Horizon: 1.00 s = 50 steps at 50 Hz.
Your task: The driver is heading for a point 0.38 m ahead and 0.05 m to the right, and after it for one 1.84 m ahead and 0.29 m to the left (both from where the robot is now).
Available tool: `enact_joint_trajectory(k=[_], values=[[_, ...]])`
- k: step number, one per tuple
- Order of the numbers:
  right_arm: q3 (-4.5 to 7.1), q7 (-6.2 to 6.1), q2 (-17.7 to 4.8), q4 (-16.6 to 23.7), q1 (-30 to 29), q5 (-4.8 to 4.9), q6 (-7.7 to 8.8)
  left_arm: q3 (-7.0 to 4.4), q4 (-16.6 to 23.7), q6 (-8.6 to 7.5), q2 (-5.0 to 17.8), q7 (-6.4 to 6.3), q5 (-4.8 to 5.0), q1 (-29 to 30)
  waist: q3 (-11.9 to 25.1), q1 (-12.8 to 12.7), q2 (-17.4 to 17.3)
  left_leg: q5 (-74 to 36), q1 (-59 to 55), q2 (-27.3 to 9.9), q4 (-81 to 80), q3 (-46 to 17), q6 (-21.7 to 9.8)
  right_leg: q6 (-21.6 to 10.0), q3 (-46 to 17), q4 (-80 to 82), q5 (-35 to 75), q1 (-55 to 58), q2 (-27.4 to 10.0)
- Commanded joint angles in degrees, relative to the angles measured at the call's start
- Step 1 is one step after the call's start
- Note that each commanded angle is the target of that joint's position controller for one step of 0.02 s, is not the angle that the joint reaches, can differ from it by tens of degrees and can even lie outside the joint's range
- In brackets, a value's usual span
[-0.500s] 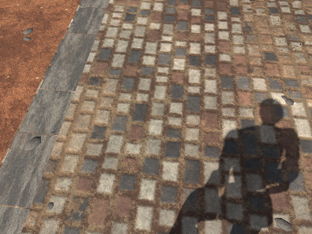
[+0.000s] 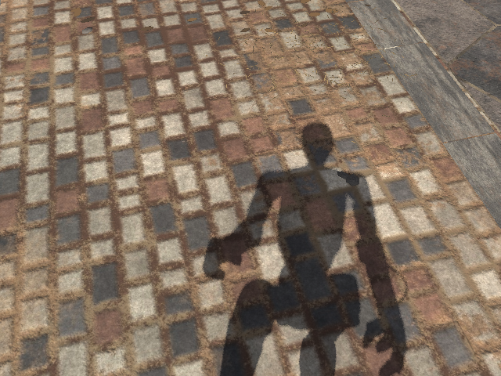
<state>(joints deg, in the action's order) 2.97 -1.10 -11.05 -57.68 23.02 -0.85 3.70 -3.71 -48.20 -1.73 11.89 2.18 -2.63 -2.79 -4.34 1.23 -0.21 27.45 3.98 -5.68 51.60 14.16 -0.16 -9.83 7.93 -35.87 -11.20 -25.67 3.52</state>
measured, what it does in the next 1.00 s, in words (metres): walks ahead: left foot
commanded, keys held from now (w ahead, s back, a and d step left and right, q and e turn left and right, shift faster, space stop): w+e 0.26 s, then q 0.74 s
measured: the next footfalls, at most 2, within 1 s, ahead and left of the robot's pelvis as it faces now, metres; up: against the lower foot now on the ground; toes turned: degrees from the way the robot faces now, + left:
left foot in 0.46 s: +0.45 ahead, +0.06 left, +0.00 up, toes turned -8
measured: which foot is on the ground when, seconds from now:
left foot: up 0.00-0.44, down 0.46-1.00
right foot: down 0.00-0.48, up 0.50-1.00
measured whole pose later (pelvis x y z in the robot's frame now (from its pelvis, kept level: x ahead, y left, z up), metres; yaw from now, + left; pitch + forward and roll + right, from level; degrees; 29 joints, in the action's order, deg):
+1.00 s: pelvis +0.33 -0.01 +0.02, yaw +6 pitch +1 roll -1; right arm 5.3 0.4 -15.9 -46.9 13.7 -1.2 -2.9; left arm -1.9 -46.3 1.0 14.7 -2.8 -0.1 -9.8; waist -1.3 2.4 -1.5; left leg 2.5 20.4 9.1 22.8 -11.7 -3.4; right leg -0.6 -4.1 -34.5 -22.1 -17.3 3.8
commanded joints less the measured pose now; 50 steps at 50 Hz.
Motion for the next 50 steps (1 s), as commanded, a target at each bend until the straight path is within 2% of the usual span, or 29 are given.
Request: enact_joint_trajectory(k=[1,2,3,4,5,7,10,13,16,18,19,20,22,23,24,25,26,27,28,29,30,33,37,39,42,46,48,50], values=[[1.55,1.32,-8.03,10.94,-9.46,0.36,2.17,-4.38,-2.19,1.03,15.48,-1.59,1.24,-18.34,11.57,-7.74,1.63,-3.14,41.04,2.74,32.01,-15.25,-0.68,-13.70,-41.75,20.72,-2.60,38.66,-22.15],[1.19,1.36,-7.47,10.98,-9.03,0.61,2.88,-3.66,-2.24,0.79,12.55,-1.86,1.71,-15.47,6.55,-5.25,-0.38,-8.40,39.18,0.60,26.48,-15.11,-1.01,-11.18,-35.29,21.50,3.41,31.13,-20.42],[1.30,1.13,-7.28,10.00,-7.75,0.12,2.75,-3.10,-1.77,0.33,10.35,-2.06,1.83,-12.65,4.00,-2.60,-2.55,-10.15,35.53,-0.96,21.59,-15.35,-0.86,-8.59,-29.82,21.96,10.40,25.36,-17.11],[1.29,1.04,-7.09,9.87,-6.40,-1.08,1.74,-2.56,-1.53,-0.18,8.77,-2.32,2.40,-11.09,3.59,-0.67,-2.05,-10.59,31.76,-1.60,18.69,-15.48,0.00,-7.41,-25.85,22.44,15.51,21.28,-14.56],[1.22,1.21,-6.60,9.70,-5.42,-1.84,0.57,-2.19,-1.33,-0.83,8.02,-2.35,2.61,-10.84,4.47,0.26,-1.14,-10.70,28.98,-1.91,16.74,-15.67,0.80,-6.94,-23.65,22.58,18.62,19.29,-12.89],[1.11,1.70,-5.87,10.62,-6.31,-2.14,-1.03,-2.24,-1.78,-1.98,9.13,-2.24,2.98,-12.93,4.75,0.80,-0.31,-11.34,28.92,-1.60,13.53,-14.70,2.24,-6.90,-21.58,22.71,23.34,17.79,-11.00],[0.88,1.97,-6.05,13.53,-13.30,-1.96,-1.81,-2.46,-2.07,-2.22,10.52,-2.12,2.76,-17.05,3.08,-1.29,1.75,-17.15,33.20,-1.36,6.76,-13.70,3.48,-5.65,-21.66,23.77,22.63,17.78,-9.70],[0.62,2.14,-6.57,16.26,-20.40,-1.69,-1.84,-2.36,-2.16,-1.95,10.49,-2.07,2.62,-20.86,2.10,-3.93,3.17,-22.53,36.74,-0.30,-1.12,-13.86,3.57,-4.33,-23.20,23.49,21.84,21.14,-9.34],[-0.37,2.46,-5.15,16.83,-22.67,-1.26,-1.15,-1.60,-2.97,-1.91,9.18,-2.60,2.45,-22.73,1.96,-4.97,3.73,-27.25,33.36,1.90,-10.36,-11.41,1.95,-1.31,-17.96,20.23,38.44,24.07,-8.34],[-0.98,2.45,-4.41,16.81,-23.66,-0.85,-0.47,-0.86,-3.82,-1.97,7.99,-2.92,2.04,-24.01,2.64,-6.02,4.60,-30.17,27.99,4.02,-15.54,-9.52,0.19,0.76,-15.83,19.27,42.74,24.62,-8.07],[-0.97,2.36,-4.80,16.57,-23.14,-0.75,-0.19,-0.66,-4.08,-2.07,8.10,-3.03,1.76,-23.99,2.83,-5.87,5.39,-29.96,25.63,4.81,-17.28,-9.47,-0.93,1.38,-15.85,18.51,43.78,25.44,-8.68],[-0.70,2.20,-5.92,15.87,-20.95,-0.80,0.07,-0.61,-4.04,-2.26,8.62,-3.25,1.47,-22.91,3.23,-4.60,6.07,-28.36,23.05,5.45,-18.76,-9.92,-2.24,2.02,-16.07,16.74,46.20,26.48,-9.53],[0.32,1.58,-8.79,12.01,-10.28,-0.91,0.97,-0.91,-3.72,-2.62,10.34,-3.83,1.17,-19.65,6.36,0.52,6.13,-26.28,14.43,7.67,-22.90,-10.67,-4.75,3.35,-15.58,7.44,53.14,29.05,-9.93],[0.50,1.25,-9.06,9.61,-3.50,-0.98,1.84,-1.07,-3.61,-2.71,11.07,-3.78,1.56,-18.17,8.60,4.24,3.80,-35.13,6.70,6.75,-29.17,-11.46,-5.63,4.25,-13.38,-1.91,48.13,27.64,-7.77],[1.06,0.87,-12.44,8.29,2.55,-1.53,2.34,-0.54,-1.99,-2.98,9.31,-3.85,2.06,-19.39,14.76,4.94,-2.16,-60.17,-6.15,-3.53,-24.15,-21.63,-7.77,5.41,-11.09,-16.35,25.81,18.87,-4.01],[2.05,1.39,-16.52,8.49,0.90,-0.87,1.71,0.17,-3.60,-2.20,4.03,-3.69,4.51,-31.87,23.41,-1.48,-16.18,-87.12,-20.12,-19.15,-21.62,-41.77,-21.06,8.35,-8.37,-36.32,-23.05,3.89,5.10],[1.80,2.08,-13.48,9.95,-1.86,1.54,0.57,-0.24,-4.62,-1.44,8.69,-3.86,1.93,-29.55,24.15,-1.04,-6.61,-79.22,-15.88,-16.39,-26.39,-44.95,-21.24,8.18,-12.01,-39.28,-20.04,1.75,2.53],[1.46,2.09,-11.49,11.47,-7.60,1.77,0.02,-0.47,-2.96,-1.06,9.10,-3.70,1.05,-22.47,15.86,-1.28,-3.34,-67.81,-8.71,-13.39,-28.27,-39.24,-20.13,8.59,-12.30,-40.64,-16.60,-1.71,0.68],[0.84,1.92,-9.15,12.04,-10.56,1.36,-0.57,-0.30,-2.00,-0.85,8.72,-3.51,0.47,-18.61,11.22,-1.67,-0.45,-60.21,-2.77,-10.28,-30.73,-35.46,-18.16,8.81,-12.04,-38.17,-14.26,-2.97,-1.18],[0.69,1.56,-8.68,11.80,-10.49,1.32,-0.90,-0.32,-1.04,-0.20,8.55,-3.21,0.39,-16.22,8.53,-1.87,-0.98,-57.07,1.30,-7.90,-32.55,-32.68,-16.68,9.23,-11.90,-35.86,-13.05,-2.98,-2.49],[0.71,1.29,-8.66,11.05,-9.75,1.37,-1.29,-0.15,-0.69,0.72,7.80,-3.00,0.23,-16.85,8.05,-2.88,-2.39,-53.64,4.97,-5.95,-33.82,-30.95,-15.29,9.77,-11.61,-33.14,-11.94,-0.55,-3.05],[1.54,1.38,-10.58,11.12,-9.16,0.46,-1.95,0.25,-0.42,2.59,6.29,-3.30,0.65,-17.49,9.58,-3.66,-3.74,-44.45,9.90,-3.41,-35.04,-29.66,-13.98,11.01,-10.37,-28.58,-11.88,2.47,-2.35],[2.56,1.23,-12.10,11.99,-8.51,-0.05,-3.58,0.20,1.54,3.86,6.81,-3.92,0.63,-12.03,8.17,-1.71,-6.11,-17.60,12.80,-1.46,-38.47,-33.55,-12.58,11.92,-10.35,-21.29,-10.75,-0.18,-2.71],[2.97,1.09,-12.48,12.40,-8.06,-0.09,-4.34,0.14,2.46,4.07,7.18,-4.08,0.85,-9.53,7.20,-0.64,-7.00,-7.83,12.58,-1.38,-39.92,-36.77,-11.95,12.13,-10.82,-18.58,-10.13,-1.62,-2.72],[3.53,0.95,-12.96,12.74,-7.34,-0.25,-5.08,0.28,3.47,3.77,7.11,-4.39,1.34,-7.41,6.73,0.48,-6.83,-4.77,11.26,-1.55,-39.83,-40.08,-11.44,11.97,-11.45,-14.77,-10.45,-1.84,-2.23],[3.96,1.12,-12.99,13.36,-8.15,-0.63,-5.79,0.70,4.30,2.85,6.92,-4.85,2.22,-7.62,6.76,0.73,-7.39,-7.32,10.97,-0.94,-38.66,-43.07,-10.87,10.61,-11.63,-7.67,-12.49,2.38,-0.31],[4.07,1.42,-12.85,13.75,-9.37,-0.59,-6.20,0.83,4.19,2.25,7.08,-5.17,2.82,-10.27,6.80,-0.31,-8.07,-9.47,12.09,-0.33,-38.34,-44.75,-9.87,9.22,-11.62,-0.79,-13.27,7.45,1.06],[4.10,1.52,-12.64,14.43,-11.68,0.19,-6.54,0.71,3.27,1.56,7.54,-5.71,2.88,-15.63,6.42,-3.48,-7.74,-6.93,16.19,2.36,-37.05,-44.11,-6.49,7.52,-11.10,13.46,-7.68,16.82,1.41]])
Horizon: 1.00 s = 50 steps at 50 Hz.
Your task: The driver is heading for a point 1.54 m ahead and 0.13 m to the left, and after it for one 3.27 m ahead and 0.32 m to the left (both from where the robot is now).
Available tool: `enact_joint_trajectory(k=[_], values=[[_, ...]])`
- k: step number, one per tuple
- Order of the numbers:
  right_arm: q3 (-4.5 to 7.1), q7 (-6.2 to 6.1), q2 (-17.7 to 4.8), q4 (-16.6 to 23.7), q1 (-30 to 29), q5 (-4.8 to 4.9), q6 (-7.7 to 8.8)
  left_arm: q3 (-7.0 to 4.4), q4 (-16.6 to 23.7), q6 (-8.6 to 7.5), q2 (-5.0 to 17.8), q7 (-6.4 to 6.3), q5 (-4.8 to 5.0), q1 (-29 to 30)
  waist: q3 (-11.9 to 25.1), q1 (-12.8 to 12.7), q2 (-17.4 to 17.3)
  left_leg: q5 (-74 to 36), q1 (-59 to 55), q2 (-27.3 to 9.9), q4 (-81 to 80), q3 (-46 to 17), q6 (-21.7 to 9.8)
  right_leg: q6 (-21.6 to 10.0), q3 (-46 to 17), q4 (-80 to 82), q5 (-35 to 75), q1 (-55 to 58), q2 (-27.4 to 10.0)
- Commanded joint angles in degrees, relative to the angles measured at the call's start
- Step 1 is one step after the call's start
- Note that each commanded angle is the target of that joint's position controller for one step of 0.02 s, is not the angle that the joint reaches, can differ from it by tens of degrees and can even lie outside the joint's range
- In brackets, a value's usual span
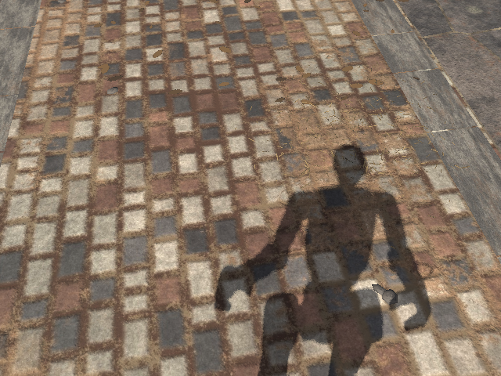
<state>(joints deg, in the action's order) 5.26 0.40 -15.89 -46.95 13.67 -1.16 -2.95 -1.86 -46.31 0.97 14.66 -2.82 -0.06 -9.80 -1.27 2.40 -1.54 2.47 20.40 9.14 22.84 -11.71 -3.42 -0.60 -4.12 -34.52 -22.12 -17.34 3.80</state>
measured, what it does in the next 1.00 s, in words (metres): walks ahead, turning left: right foot, then left foot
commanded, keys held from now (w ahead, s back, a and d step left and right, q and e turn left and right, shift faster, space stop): q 0.42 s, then w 0.42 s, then w+e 0.16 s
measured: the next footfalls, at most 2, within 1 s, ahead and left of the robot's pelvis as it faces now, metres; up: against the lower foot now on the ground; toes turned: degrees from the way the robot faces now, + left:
right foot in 0.02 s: +0.04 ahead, -0.11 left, +0.00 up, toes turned +6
left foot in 0.50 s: -0.01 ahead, +0.10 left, +0.00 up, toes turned +19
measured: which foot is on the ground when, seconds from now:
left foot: down 0.00-0.02, up 0.04-0.48, down 0.50-1.00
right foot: up 0.00-0.00, down 0.02-0.50, up 0.52-1.00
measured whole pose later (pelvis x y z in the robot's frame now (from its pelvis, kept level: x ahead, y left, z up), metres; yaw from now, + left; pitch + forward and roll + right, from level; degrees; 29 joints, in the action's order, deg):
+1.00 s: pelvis +0.16 +0.06 -0.01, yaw +19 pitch +2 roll +0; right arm 1.5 -0.3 -14.8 -53.6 26.4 -1.6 3.7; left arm -2.1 -42.4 -0.7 14.4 3.0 -1.7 -5.4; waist -1.7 3.0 0.2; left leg 22.4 -11.1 3.0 9.9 -0.2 -2.9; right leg -4.5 5.0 -35.8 -9.6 -31.5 -0.8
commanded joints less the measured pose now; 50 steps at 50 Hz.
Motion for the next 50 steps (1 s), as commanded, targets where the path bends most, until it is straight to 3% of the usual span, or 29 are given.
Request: enact_joint_trajectory(k=[1,2,3,4,5,6,7,9,13,21,22,24,25,26,27,28,29,30,31,34,41,45,48,50], values=[[1.36,-0.13,-6.04,4.33,-1.92,1.14,0.27,-1.92,1.54,-1.48,7.99,-1.25,-0.31,-9.22,2.70,-4.29,-2.09,24.11,4.26,-8.43,-4.09,-14.71,0.28,-3.12,-4.40,20.29,1.83,13.00,-4.58],[0.63,-0.27,-2.46,5.32,0.70,2.12,0.52,-3.20,3.69,-1.30,14.08,-1.56,-1.20,-6.49,4.45,-1.97,11.09,28.66,10.69,-0.50,11.53,-3.45,3.48,-8.15,-21.76,25.45,-5.84,15.71,-20.42],[1.61,-0.78,-6.52,4.54,-0.11,0.10,1.00,-3.29,5.50,-1.09,14.78,-1.18,-2.29,0.74,-0.65,-1.37,11.19,28.26,15.08,1.03,24.80,5.11,4.13,-12.58,-25.95,26.70,1.11,5.93,-26.65],[2.28,-0.59,-9.04,4.28,-0.92,-0.81,1.10,-2.26,5.76,-1.19,10.20,-0.81,-2.09,0.73,-0.17,-0.63,6.20,25.66,10.15,-2.86,33.06,4.57,4.43,-13.24,-20.46,23.83,11.03,1.98,-24.40],[2.25,-0.16,-8.06,3.38,1.07,-0.88,0.89,-1.41,6.04,-1.38,7.25,-0.46,-1.56,3.09,-0.12,1.45,4.94,22.46,8.72,-2.84,37.62,4.95,4.25,-11.25,-13.39,21.64,17.80,1.11,-19.91],[2.09,0.16,-7.34,2.59,2.96,-0.97,0.32,-1.16,6.68,-1.49,6.58,-0.26,-1.31,4.12,0.65,2.09,6.30,20.39,9.04,-2.95,41.88,5.64,4.52,-9.73,-8.33,20.16,22.09,2.88,-16.80],[1.95,0.64,-7.12,2.06,3.93,-0.83,-0.22,-1.09,7.27,-1.46,6.54,-0.30,-1.34,4.01,1.07,1.62,8.51,19.94,10.42,-3.10,45.40,6.85,5.00,-9.46,-5.16,18.96,26.57,4.84,-15.40],[1.52,1.31,-6.87,3.00,1.64,-0.33,-0.81,-1.21,7.05,-1.34,6.85,-0.05,-1.48,0.36,1.33,-0.58,8.71,20.03,13.24,-4.34,45.24,8.43,6.26,-10.06,-2.44,16.86,34.38,9.87,-15.18],[0.50,2.04,-5.64,5.42,-3.64,0.16,-1.40,-2.32,5.35,-1.21,9.04,0.07,-1.38,-6.56,2.13,-4.58,9.93,21.66,15.67,-6.14,36.81,9.63,7.78,-11.31,-1.83,14.27,41.35,19.90,-17.83],[-0.60,2.38,-4.76,8.61,-5.79,1.27,-1.44,-3.60,5.44,-0.98,11.46,1.81,-1.65,-4.65,3.50,-4.58,12.80,23.79,0.36,-7.23,18.53,15.85,4.16,-10.37,3.42,10.46,40.97,14.25,-20.28],[-0.75,2.33,-4.61,8.83,-5.53,1.21,-1.25,-3.77,5.23,-0.91,11.85,2.04,-1.68,-5.27,4.41,-4.70,12.85,23.38,-2.06,-6.76,14.96,16.32,3.26,-9.94,3.10,10.54,34.70,13.29,-20.59],[-0.92,2.03,-4.23,7.54,-1.47,0.22,-0.45,-3.70,5.08,-0.50,11.48,2.27,-1.24,-4.17,4.91,-1.58,9.76,16.95,-13.78,-5.06,1.59,17.04,0.67,-6.89,4.80,6.96,13.43,5.11,-18.91],[-0.38,1.54,-6.46,5.62,3.50,-0.42,0.40,-2.83,5.20,-0.28,8.22,2.45,-1.61,-4.91,6.17,0.25,0.79,20.70,-24.36,-9.64,-4.29,8.20,-1.03,-4.09,8.52,-2.29,0.27,-4.89,-15.47],[0.85,1.15,-13.56,6.44,7.55,-0.54,1.28,-0.62,9.07,-0.15,1.03,3.24,-2.26,-2.88,6.13,1.39,-16.24,32.64,-30.90,-29.19,-10.88,-19.19,-6.53,0.09,14.38,-19.83,-18.08,-21.77,-6.94],[1.41,0.67,-14.93,5.90,9.25,-0.42,1.49,-1.76,10.17,0.10,6.83,2.97,-3.28,2.10,-0.29,4.95,-10.93,33.08,-21.46,-32.70,-14.79,-25.16,-12.82,-0.23,6.53,-23.70,-13.88,-26.93,-5.60],[0.05,0.39,-10.77,4.93,7.42,-0.41,1.52,-2.54,9.94,-0.01,8.69,3.61,-2.16,3.48,-5.08,2.77,-7.02,36.47,-18.14,-29.37,-15.74,-19.65,-12.45,-0.62,4.08,-24.30,-6.92,-26.31,-8.09],[-1.12,0.19,-7.67,4.96,4.17,0.00,1.90,-2.66,8.52,-0.67,8.87,4.53,-1.20,1.53,-7.19,0.21,-6.50,34.10,-16.14,-25.30,-16.97,-14.40,-10.04,-0.56,3.86,-22.38,-1.07,-24.50,-8.64],[-1.47,-0.10,-7.03,5.25,2.00,0.10,2.55,-2.81,6.83,-1.26,8.86,5.09,-1.42,-0.70,-6.77,-1.26,-6.85,27.68,-17.03,-21.92,-17.60,-9.83,-8.05,-0.18,4.10,-20.93,2.99,-22.72,-8.95],[-1.71,-0.39,-6.41,5.19,1.78,0.19,3.40,-2.88,4.92,-1.50,8.79,5.43,-2.30,-3.01,-5.66,-1.72,-6.52,19.62,-17.90,-19.86,-17.31,-6.04,-7.44,0.20,5.02,-21.82,6.26,-20.97,-8.79],[-1.71,0.22,-6.72,3.41,4.91,0.57,5.51,-2.71,3.52,-1.46,7.16,5.72,-2.33,-3.81,-2.47,-2.10,-3.16,6.02,-21.30,-18.97,-15.85,-1.24,-7.63,0.67,5.65,-22.83,10.43,-21.37,-8.50],[-1.83,-0.05,-6.39,-0.72,11.71,0.36,6.50,-2.00,6.26,-1.69,4.94,5.77,-2.24,6.11,-5.96,1.07,-3.00,2.92,-24.01,-19.84,-17.21,0.54,-9.19,2.01,6.41,-13.36,15.41,-27.83,-8.75],[-1.96,-0.44,-6.54,-2.93,13.48,-0.10,7.13,-1.21,8.11,-2.25,3.91,6.15,-1.85,10.22,-6.90,1.48,-3.63,-8.59,-24.98,-21.09,-15.75,4.64,-8.50,-0.44,8.01,-5.70,15.48,-24.03,-7.35],[-2.03,-0.97,-6.96,-4.10,12.48,-0.40,7.41,-1.07,8.44,-2.41,3.84,6.02,-1.62,9.02,-6.46,-0.35,-3.54,-20.82,-25.48,-22.30,-12.92,8.22,-6.80,-4.25,9.38,-1.43,12.83,-16.99,-5.10],[-1.88,-1.21,-8.16,-4.55,11.13,-0.81,7.42,-1.86,6.11,-2.61,5.20,5.16,-1.38,1.03,-0.85,-4.29,-3.81,-42.06,-25.82,-21.63,-1.39,11.65,-4.90,-6.91,11.06,0.15,9.87,-4.76,-0.63]])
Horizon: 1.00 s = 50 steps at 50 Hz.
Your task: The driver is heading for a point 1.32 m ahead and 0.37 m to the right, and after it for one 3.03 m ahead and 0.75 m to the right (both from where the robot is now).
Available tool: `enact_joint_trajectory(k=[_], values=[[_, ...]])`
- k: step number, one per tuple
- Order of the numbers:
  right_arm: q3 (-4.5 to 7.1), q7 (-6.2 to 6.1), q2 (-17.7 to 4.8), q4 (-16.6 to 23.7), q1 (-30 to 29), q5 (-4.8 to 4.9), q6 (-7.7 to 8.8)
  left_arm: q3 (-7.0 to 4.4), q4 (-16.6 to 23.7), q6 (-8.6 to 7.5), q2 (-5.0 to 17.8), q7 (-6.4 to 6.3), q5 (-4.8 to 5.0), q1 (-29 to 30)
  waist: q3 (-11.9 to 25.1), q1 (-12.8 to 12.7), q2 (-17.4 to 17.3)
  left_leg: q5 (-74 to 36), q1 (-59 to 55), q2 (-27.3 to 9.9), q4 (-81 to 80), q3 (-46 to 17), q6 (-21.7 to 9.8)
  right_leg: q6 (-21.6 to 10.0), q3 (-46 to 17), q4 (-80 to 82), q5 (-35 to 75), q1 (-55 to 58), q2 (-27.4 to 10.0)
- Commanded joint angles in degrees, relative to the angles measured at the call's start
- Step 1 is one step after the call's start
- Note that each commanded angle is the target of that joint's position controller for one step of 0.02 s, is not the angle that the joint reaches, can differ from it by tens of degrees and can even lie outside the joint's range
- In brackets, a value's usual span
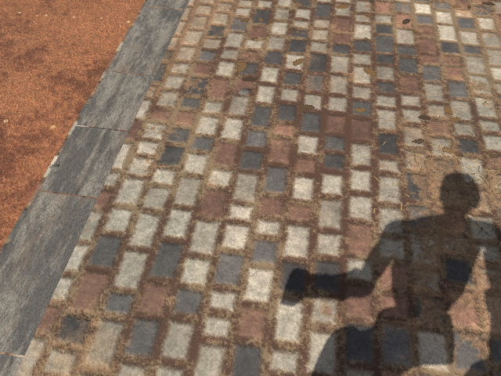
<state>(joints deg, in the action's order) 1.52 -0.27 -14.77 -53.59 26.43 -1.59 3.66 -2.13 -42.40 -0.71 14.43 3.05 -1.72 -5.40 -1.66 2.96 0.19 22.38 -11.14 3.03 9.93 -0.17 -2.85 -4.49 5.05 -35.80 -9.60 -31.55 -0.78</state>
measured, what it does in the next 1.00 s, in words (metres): walks ahead, turning right: right foot, then left foot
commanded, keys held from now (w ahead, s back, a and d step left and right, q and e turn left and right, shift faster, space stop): w+e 0.82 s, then w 0.18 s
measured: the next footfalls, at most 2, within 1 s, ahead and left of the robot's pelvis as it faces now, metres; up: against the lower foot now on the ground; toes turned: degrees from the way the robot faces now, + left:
right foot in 0.04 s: +0.18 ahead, -0.09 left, +0.00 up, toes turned -4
left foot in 0.58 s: +0.53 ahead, +0.02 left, +0.00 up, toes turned -21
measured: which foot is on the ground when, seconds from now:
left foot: down 0.00-0.06, up 0.08-0.56, down 0.58-1.00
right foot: up 0.00-0.02, down 0.04-0.58, up 0.60-1.00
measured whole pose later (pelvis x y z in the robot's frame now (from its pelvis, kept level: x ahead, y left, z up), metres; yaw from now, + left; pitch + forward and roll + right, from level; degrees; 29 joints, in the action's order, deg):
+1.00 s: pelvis +0.54 -0.11 +0.01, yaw -32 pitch +2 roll +1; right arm 1.7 0.4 -13.9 -51.5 24.9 -1.1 5.0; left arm -1.5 -40.7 -0.4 14.7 4.0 -2.3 -2.9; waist -2.1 4.3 2.1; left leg 17.4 -2.7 0.7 12.9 11.5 -0.9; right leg -3.5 1.3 -39.4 -4.7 -35.1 -2.2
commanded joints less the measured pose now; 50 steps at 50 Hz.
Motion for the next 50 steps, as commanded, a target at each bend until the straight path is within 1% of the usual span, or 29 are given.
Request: enact_joint_trajectory(k=[1,2,3,4,5,6,7,8,11,13,15,18,23,25,26,27,28,29,30,31,32,33,34,36,38,40,45,47,50], values=[[1.91,-0.63,-9.73,1.99,-2.18,-0.27,0.44,-2.25,-0.72,-1.38,6.33,-1.19,0.11,-12.15,4.61,-8.84,-4.24,-64.81,7.83,-13.80,23.28,2.70,-4.21,-4.35,2.59,5.34,-1.42,20.07,6.25],[1.50,-0.78,-9.28,2.80,-1.87,-0.02,0.56,-3.31,-3.06,-1.87,9.35,-1.89,-0.81,-20.80,9.99,-12.04,-1.76,-51.81,18.68,-12.08,38.01,4.34,-3.01,-6.66,-5.40,6.95,-5.29,34.79,0.41],[0.22,0.09,-3.36,5.38,2.42,1.44,0.96,-5.28,-3.36,-1.95,17.16,-2.32,-1.47,-25.20,16.71,-9.66,12.58,-14.35,39.33,-1.43,62.42,6.33,0.27,-15.33,-37.90,12.60,-14.81,49.69,-17.59],[1.14,0.31,-7.17,5.58,-1.00,-0.37,1.44,-4.76,-3.69,-1.66,14.87,-1.71,1.20,-21.72,16.91,-8.70,8.41,3.42,46.66,0.64,68.53,-3.06,-0.65,-16.20,-52.18,21.37,-14.55,47.77,-19.09],[1.39,0.67,-7.95,7.30,-5.77,-0.21,1.81,-4.32,-3.01,-1.49,13.10,-1.71,1.57,-15.82,7.54,-6.24,5.40,-1.45,49.88,-3.22,68.79,-4.49,-1.20,-14.72,-42.28,21.13,-14.68,39.63,-17.51],[1.07,0.93,-7.80,7.84,-7.98,-0.10,2.41,-3.59,-2.44,-1.53,10.04,-1.59,1.39,-12.84,3.20,-5.32,0.81,-5.75,48.69,-5.71,64.90,-3.72,-1.20,-13.36,-35.37,22.42,-8.95,31.95,-15.38],[0.98,1.00,-6.91,7.95,-8.56,-0.27,2.20,-3.18,-2.46,-1.76,8.81,-1.69,1.26,-11.34,0.69,-3.62,-0.24,-6.72,46.44,-7.25,61.14,-3.60,-0.85,-11.83,-30.46,23.32,-3.47,26.70,-12.39],[0.76,0.99,-6.41,7.96,-7.47,-0.89,1.29,-2.81,-2.84,-2.00,7.81,-1.85,1.42,-10.47,-0.07,-1.78,0.49,-6.81,43.49,-8.17,58.31,-3.47,0.05,-10.71,-26.57,24.16,1.14,22.53,-9.83],[0.42,1.32,-4.96,8.56,-7.69,-1.58,-0.96,-2.93,-3.64,-3.20,8.27,-1.90,1.80,-12.25,0.59,-0.84,1.53,-7.89,42.33,-8.43,53.74,-1.74,2.67,-11.35,-21.57,25.57,7.92,18.88,-7.01],[0.40,1.41,-4.85,10.52,-12.75,-1.55,-1.38,-3.17,-4.13,-3.26,9.01,-2.10,1.97,-14.03,-1.27,-1.80,1.65,-11.89,45.86,-8.85,48.68,-0.82,4.38,-11.17,-20.85,27.17,6.98,18.23,-5.97],[0.41,1.41,-4.91,12.53,-18.59,-1.40,-1.43,-3.26,-4.77,-3.15,9.04,-2.21,2.05,-16.75,-2.45,-3.68,1.84,-16.60,49.09,-8.70,42.30,-0.34,5.65,-10.24,-21.14,27.40,8.22,19.95,-5.23],[0.11,1.71,-4.30,14.38,-24.31,-1.00,-1.25,-3.48,-5.46,-2.97,9.23,-2.47,2.07,-20.05,-1.48,-6.06,2.60,-22.33,49.96,-7.25,34.67,-0.27,6.19,-8.39,-21.14,24.94,13.08,24.26,-4.28],[-0.45,1.96,-4.56,17.74,-32.04,-0.32,-0.50,-3.65,-5.66,-2.59,9.77,-3.39,1.07,-23.44,-1.10,-8.44,3.58,-21.88,48.91,-4.43,26.10,-0.28,5.07,-7.76,-24.41,19.74,22.87,30.91,-5.59],[-0.18,1.78,-5.88,17.70,-29.82,-0.13,-0.01,-3.93,-4.83,-2.56,10.81,-3.97,0.83,-21.42,-0.45,-6.50,4.22,-19.40,43.03,-3.58,21.93,-1.42,3.74,-6.26,-26.17,17.19,25.42,31.28,-6.47],[0.16,1.48,-6.82,16.70,-26.14,0.03,0.25,-4.07,-4.19,-2.58,11.46,-4.05,0.74,-19.27,0.54,-4.51,4.65,-16.90,36.72,-2.55,19.95,-1.33,2.80,-5.06,-26.17,14.75,28.85,29.65,-6.18],[0.85,0.89,-8.41,14.84,-20.16,0.12,0.61,-4.17,-3.78,-2.77,12.04,-3.79,0.69,-17.96,3.44,-2.05,4.27,-14.34,28.30,-0.95,18.73,-0.68,1.75,-3.91,-25.78,8.92,34.29,28.40,-4.79],[1.59,0.10,-10.19,13.11,-12.40,-0.21,1.38,-4.04,-3.72,-3.16,11.77,-3.20,1.23,-17.23,8.00,2.06,1.47,-15.52,16.66,-3.15,15.55,-1.98,0.04,-2.54,-23.08,-1.94,32.70,24.84,-1.41],[2.57,-1.10,-14.25,12.95,-3.21,-1.62,1.76,-2.82,-1.97,-3.69,7.44,-2.71,1.90,-18.01,16.95,4.78,-4.56,-2.47,3.21,-16.60,14.26,-15.13,-2.67,-1.60,-19.07,-17.54,16.07,17.72,1.89],[3.67,-1.27,-18.68,13.39,-4.80,-2.29,0.86,-1.88,-0.58,-3.31,2.66,-2.79,3.44,-25.96,22.01,-0.48,-18.14,-0.27,-8.30,-30.57,8.39,-41.77,-9.59,0.22,-12.48,-32.11,-23.64,-0.15,10.40],[3.38,-0.90,-13.78,13.64,-7.85,-1.17,0.09,-2.39,-2.45,-2.29,8.28,-3.44,1.18,-24.25,16.48,-1.02,-9.19,6.87,-2.08,-28.57,7.08,-44.07,-9.91,-0.48,-12.01,-37.17,-19.58,-5.78,4.59],[2.09,-0.68,-8.44,14.22,-11.27,-0.65,0.12,-2.74,-2.33,-1.98,9.06,-2.96,0.62,-19.11,8.51,-1.01,-2.99,4.48,6.29,-25.22,5.89,-33.33,-8.27,-0.28,-11.50,-36.27,-13.42,-5.23,2.40],[1.47,-0.41,-6.20,13.82,-13.06,-0.72,0.27,-2.59,-1.82,-1.85,8.02,-2.42,0.61,-16.49,4.55,-1.74,-1.54,-3.66,11.91,-22.13,4.51,-24.80,-6.89,0.19,-10.87,-33.93,-10.15,-3.93,0.70],[1.25,-0.47,-5.65,13.15,-12.64,-0.68,0.54,-2.61,-1.65,-1.35,7.45,-1.83,0.10,-15.37,2.82,-2.19,-3.92,-9.97,14.91,-19.79,3.58,-18.67,-5.63,0.64,-10.41,-32.20,-9.12,-2.78,-0.62],[1.26,-0.26,-5.54,11.62,-11.04,-0.03,1.52,-2.43,-1.48,-0.03,6.34,-0.86,-0.34,-15.55,1.93,-3.27,-6.58,-18.97,17.82,-17.62,2.31,-11.58,-4.79,1.32,-9.46,-31.25,-8.04,-1.08,-1.27],[1.53,0.17,-5.82,10.68,-9.65,0.59,2.48,-2.17,-0.32,0.61,5.43,-0.28,-0.32,-13.29,1.72,-3.66,-6.16,-24.85,17.33,-17.87,1.20,-7.58,-5.43,1.65,-8.99,-30.87,-6.21,-3.50,-1.72],[1.81,0.28,-6.14,9.96,-8.66,0.72,2.72,-1.90,1.22,0.83,4.96,0.26,-0.52,-9.39,0.77,-3.35,-5.74,-27.43,16.50,-18.03,-0.11,-3.90,-5.93,2.15,-8.42,-29.49,-2.73,-7.24,-2.55],[1.73,0.72,-5.88,7.39,-5.68,0.43,2.57,-0.32,4.29,0.01,2.58,0.97,-0.28,0.24,-1.58,-1.67,-5.17,-31.18,16.96,-14.89,-1.28,4.31,-5.29,2.48,-5.66,-12.39,7.05,-5.65,-1.55],[1.84,0.68,-6.79,6.15,-3.83,0.55,2.45,0.32,5.34,-0.31,2.09,1.16,-0.47,4.15,-2.46,-0.57,-5.17,-32.41,16.33,-15.44,-1.75,5.69,-5.16,1.69,-2.79,-5.32,7.58,-2.49,-0.86],[2.00,0.32,-8.02,3.58,-0.29,0.59,1.60,0.54,6.25,-0.66,2.82,0.78,-0.80,6.85,-3.05,-0.08,-5.19,-38.75,10.48,-17.67,0.67,5.84,-5.15,-0.43,-0.89,0.44,3.32,-0.51,0.10]])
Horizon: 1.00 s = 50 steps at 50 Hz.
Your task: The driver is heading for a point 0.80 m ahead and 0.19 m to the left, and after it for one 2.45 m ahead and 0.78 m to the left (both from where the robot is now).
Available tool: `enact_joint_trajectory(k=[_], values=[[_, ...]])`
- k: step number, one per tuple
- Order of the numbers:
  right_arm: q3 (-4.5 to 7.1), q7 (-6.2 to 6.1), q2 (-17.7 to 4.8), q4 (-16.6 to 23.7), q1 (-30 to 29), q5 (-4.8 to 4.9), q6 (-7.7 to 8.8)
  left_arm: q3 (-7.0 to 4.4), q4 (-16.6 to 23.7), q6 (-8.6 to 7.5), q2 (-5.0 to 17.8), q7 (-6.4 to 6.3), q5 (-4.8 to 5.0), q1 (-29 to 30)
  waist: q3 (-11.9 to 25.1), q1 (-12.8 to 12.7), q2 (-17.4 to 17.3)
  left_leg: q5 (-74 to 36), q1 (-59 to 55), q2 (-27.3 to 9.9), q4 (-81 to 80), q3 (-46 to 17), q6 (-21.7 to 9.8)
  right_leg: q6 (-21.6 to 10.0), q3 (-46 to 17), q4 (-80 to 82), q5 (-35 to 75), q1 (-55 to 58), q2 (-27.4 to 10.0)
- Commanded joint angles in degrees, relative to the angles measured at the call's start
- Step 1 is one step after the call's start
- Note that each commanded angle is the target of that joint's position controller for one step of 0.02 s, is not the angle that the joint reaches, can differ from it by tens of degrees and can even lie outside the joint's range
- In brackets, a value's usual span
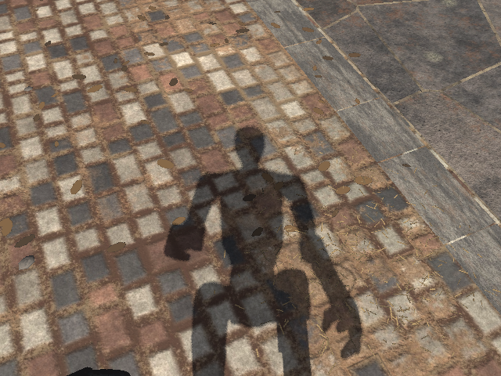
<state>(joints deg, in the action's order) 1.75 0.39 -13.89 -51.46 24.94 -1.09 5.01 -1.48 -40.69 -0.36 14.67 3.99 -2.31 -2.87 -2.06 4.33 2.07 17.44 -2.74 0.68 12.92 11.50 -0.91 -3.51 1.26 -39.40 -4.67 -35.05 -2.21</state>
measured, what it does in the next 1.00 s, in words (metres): walks ahead, turning left: right foot, then left foot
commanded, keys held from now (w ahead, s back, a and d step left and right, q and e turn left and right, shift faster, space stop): w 0.12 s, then w+q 0.32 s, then q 0.56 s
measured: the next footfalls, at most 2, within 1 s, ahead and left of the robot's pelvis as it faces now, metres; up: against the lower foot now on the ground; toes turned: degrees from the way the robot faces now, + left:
right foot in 0.08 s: +0.20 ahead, -0.10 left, +0.00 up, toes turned -4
left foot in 0.62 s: +0.48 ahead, +0.08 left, +0.00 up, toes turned +15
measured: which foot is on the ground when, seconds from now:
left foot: down 0.00-0.10, up 0.12-0.60, down 0.62-1.00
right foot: up 0.00-0.06, down 0.08-0.62, up 0.64-1.00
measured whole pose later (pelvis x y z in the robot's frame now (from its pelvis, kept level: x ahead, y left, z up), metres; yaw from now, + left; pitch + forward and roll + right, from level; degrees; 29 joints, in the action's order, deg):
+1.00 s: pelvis +0.41 +0.00 +0.00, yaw +24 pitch +2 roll -1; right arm 4.6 -0.1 -15.9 -45.8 14.9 -1.0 -1.6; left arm -2.2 -44.5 2.5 14.7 -2.0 -1.6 -8.5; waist -2.9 2.5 1.1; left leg 6.3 18.4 9.0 24.0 -6.5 -6.3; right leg 3.5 -4.8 -53.0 -18.9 -31.4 -2.4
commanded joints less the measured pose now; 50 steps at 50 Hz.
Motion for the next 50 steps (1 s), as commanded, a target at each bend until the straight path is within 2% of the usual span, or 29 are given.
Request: enact_joint_trajectory(k=[1,2,3,4,5,6,7,8,9,11,12,15,18,22,24,26,28,29,30,31,32,33,34,35,36,37,40,47,50], values=[[1.83,-0.50,-9.48,0.75,1.60,0.06,-0.13,-0.19,4.39,-1.19,2.98,-0.47,-0.40,3.86,-2.13,-2.05,-7.30,-40.55,0.15,-15.72,0.27,-5.39,-6.94,-2.41,3.65,5.49,-4.24,4.84,2.53],[1.91,-0.65,-10.22,0.16,1.73,0.03,-0.48,-0.40,3.66,-1.45,3.48,-0.85,-0.62,1.72,-0.54,-3.35,-7.89,-49.51,-1.20,-15.86,4.66,-4.73,-6.62,-3.51,4.48,6.79,-6.86,8.61,4.14],[1.89,-0.76,-10.63,-0.36,1.82,0.10,-0.91,-0.85,1.78,-1.93,4.26,-1.24,-0.84,-3.81,2.71,-6.00,-7.78,-55.19,-1.50,-15.33,12.10,-3.72,-6.08,-4.80,4.83,9.51,-7.18,15.49,5.87],[1.56,-0.86,-10.06,-0.32,1.59,0.46,-1.22,-1.63,-1.54,-2.56,5.64,-1.81,-1.39,-12.75,7.89,-9.84,-6.17,-51.79,3.24,-13.62,22.88,-1.77,-4.97,-6.24,4.14,12.54,-4.51,28.24,6.21],[0.77,-0.74,-7.72,2.01,1.00,0.62,-1.05,-2.96,-3.64,-2.84,10.09,-2.72,-2.31,-22.58,15.35,-13.56,-0.65,-30.67,15.47,-11.34,39.40,-1.30,-3.96,-9.08,-9.40,12.72,-9.14,43.87,-6.08],[-0.15,0.23,-2.19,4.11,5.98,1.49,-1.08,-4.21,-3.76,-2.45,15.66,-3.37,-1.39,-22.85,21.03,-9.60,12.06,14.79,36.49,-0.28,59.00,-3.15,-1.50,-16.90,-38.13,18.19,-5.53,57.10,-22.85],[1.71,-0.39,-8.81,3.72,-0.06,0.47,-1.55,-4.40,-3.56,-2.08,14.01,-3.82,1.04,-22.23,18.01,-11.69,2.47,11.72,41.03,-1.64,62.79,-12.50,-2.23,-15.86,-36.21,19.89,-1.81,53.09,-20.80],[1.58,-0.18,-7.52,4.78,-3.39,1.19,-1.14,-3.48,-4.18,-2.40,10.94,-4.05,1.15,-17.97,9.59,-9.27,1.70,6.61,42.14,-3.55,61.04,-14.03,-2.88,-13.84,-25.89,20.96,3.17,45.38,-18.29],[1.27,-0.03,-6.27,4.17,-3.47,1.38,-0.90,-2.56,-4.42,-2.93,7.48,-3.82,0.94,-15.20,5.17,-7.06,-0.22,3.54,39.53,-5.04,56.77,-14.13,-2.96,-11.26,-19.59,23.30,7.46,37.96,-15.49],[1.27,0.38,-4.90,1.92,-0.40,-0.02,-2.51,-1.54,-4.81,-3.88,3.99,-3.92,1.17,-11.81,2.29,-3.56,1.49,0.92,33.43,-6.12,52.10,-14.20,-2.08,-7.44,-11.25,27.11,8.64,29.59,-11.53],[1.38,0.76,-4.27,1.35,0.23,-0.37,-3.23,-1.38,-5.23,-4.48,3.55,-3.92,1.11,-12.34,2.29,-3.23,1.93,-0.13,31.92,-5.60,51.88,-14.00,-1.84,-7.12,-9.51,28.41,9.63,27.99,-11.11],[1.70,1.68,-3.20,2.33,-3.65,-0.40,-4.14,-1.86,-7.07,-5.76,4.86,-3.98,1.45,-14.57,-0.08,-2.86,1.49,-5.84,36.42,-5.85,49.94,-14.10,-1.32,-6.56,-4.58,31.86,10.00,27.81,-10.51],[1.74,1.96,-2.94,4.13,-9.80,-0.37,-4.19,-1.73,-8.40,-5.98,4.42,-4.12,1.34,-16.54,-2.41,-3.91,1.28,-12.37,41.59,-5.82,44.65,-13.78,-0.80,-5.69,-0.07,33.05,11.46,29.35,-9.63],[0.80,2.63,-1.63,6.82,-17.79,-0.54,-3.74,-1.50,-9.89,-6.07,4.62,-4.59,1.52,-18.36,-3.77,-5.60,1.40,-19.21,40.31,-4.87,32.19,-9.44,-1.16,-4.33,5.40,32.58,16.31,31.49,-9.03],[0.27,2.90,-0.84,8.23,-20.96,-0.90,-3.48,-1.36,-11.07,-5.70,4.78,-5.22,1.63,-19.88,-4.88,-6.27,0.61,-19.49,38.45,-3.64,26.22,-6.09,-2.00,-3.64,8.16,29.47,27.05,33.66,-9.34],[0.25,2.90,-1.04,8.53,-20.31,-1.19,-3.18,-1.45,-11.98,-5.23,5.78,-5.82,1.58,-20.90,-3.23,-5.91,1.52,-16.84,34.86,-0.98,23.05,-3.59,-3.37,-2.43,9.76,23.60,40.30,37.03,-9.67],[0.87,2.48,-2.59,6.96,-13.84,-1.57,-3.02,-2.00,-11.86,-4.63,7.62,-6.63,1.53,-19.32,0.73,-3.24,3.88,-11.78,28.09,2.71,22.40,-2.24,-5.46,-1.34,10.74,13.29,52.66,38.66,-9.87],[1.51,2.16,-4.00,5.68,-8.61,-1.79,-2.63,-2.25,-11.47,-4.18,8.34,-6.82,1.52,-18.32,3.79,-1.14,4.04,-11.15,22.55,3.98,20.31,-3.22,-6.92,-1.25,10.64,4.80,51.95,37.86,-9.89],[2.37,1.68,-5.63,3.81,-2.25,-2.37,-1.92,-2.39,-10.81,-3.83,8.64,-6.71,2.03,-16.77,7.31,2.22,2.17,-17.37,14.05,4.29,13.79,-4.90,-8.57,-0.35,10.99,-7.39,42.32,34.39,-8.45],[3.88,0.86,-10.78,3.28,1.62,-2.40,-1.45,-2.14,-9.13,-4.00,7.17,-6.36,2.30,-17.50,12.11,3.34,-4.46,-39.73,1.64,-5.45,15.00,-15.06,-11.94,1.64,11.75,-25.29,14.14,22.98,-4.08],[5.53,0.40,-16.80,4.77,-1.02,-1.03,-2.23,-1.34,-6.94,-3.70,2.40,-6.03,3.44,-24.27,20.73,-2.46,-16.11,-77.82,-15.48,-23.41,19.28,-39.65,-24.01,4.41,6.37,-47.19,-32.30,3.93,6.60],[5.86,0.24,-16.01,5.83,-0.10,1.83,-3.05,-1.58,-6.96,-3.29,5.46,-5.86,1.72,-21.69,25.72,0.68,-5.39,-73.24,-13.73,-23.12,15.47,-39.39,-26.37,4.56,-3.34,-48.45,-27.05,1.48,3.92],[5.17,-0.34,-12.98,6.74,-5.56,1.93,-3.75,-1.42,-5.86,-3.18,4.93,-5.74,1.93,-17.55,17.21,-0.64,-3.60,-59.38,-5.47,-20.90,12.16,-34.82,-24.65,4.61,-3.97,-46.22,-22.78,-0.41,1.23],[4.01,-0.66,-9.02,6.99,-9.10,1.80,-4.39,-1.53,-5.54,-3.07,5.09,-5.74,1.43,-15.22,8.74,-2.63,-0.75,-50.11,4.24,-17.12,8.51,-31.28,-21.05,4.80,-3.51,-40.30,-20.66,-0.09,-0.58],[3.41,-0.93,-7.08,7.00,-10.60,1.85,-4.67,-1.74,-4.76,-2.24,5.32,-5.69,0.61,-13.66,5.09,-4.04,-0.81,-45.87,9.83,-13.89,6.68,-28.92,-18.45,5.20,-3.89,-35.51,-19.83,1.32,-1.64],[3.15,-1.01,-6.40,7.18,-11.58,1.54,-4.81,-1.72,-5.00,-0.91,4.87,-5.62,0.05,-15.13,4.29,-5.36,-1.49,-43.68,14.44,-11.84,5.49,-26.69,-17.10,5.65,-3.55,-32.56,-19.03,4.66,-1.61],[3.93,-0.32,-9.21,7.45,-11.44,0.40,-4.19,-1.46,-4.64,1.13,3.17,-5.65,0.26,-16.60,6.79,-6.45,-2.89,-42.73,18.05,-8.97,5.48,-24.85,-15.38,6.38,-2.64,-27.27,-16.53,7.88,-0.32],[4.85,-0.69,-10.70,8.60,-9.23,0.20,-5.98,-2.03,-0.87,2.51,4.89,-6.15,0.62,-7.32,5.95,-2.76,-7.45,-11.29,15.53,-7.27,2.86,-33.15,-12.22,7.34,-4.90,-16.31,-13.35,2.37,-0.07],[5.13,-0.76,-10.82,8.86,-8.29,-0.11,-6.48,-1.90,0.20,2.29,4.97,-6.39,1.04,-5.04,4.88,-1.69,-8.28,-7.14,13.75,-7.42,3.31,-36.87,-12.06,6.86,-5.77,-11.49,-14.97,2.59,1.07]])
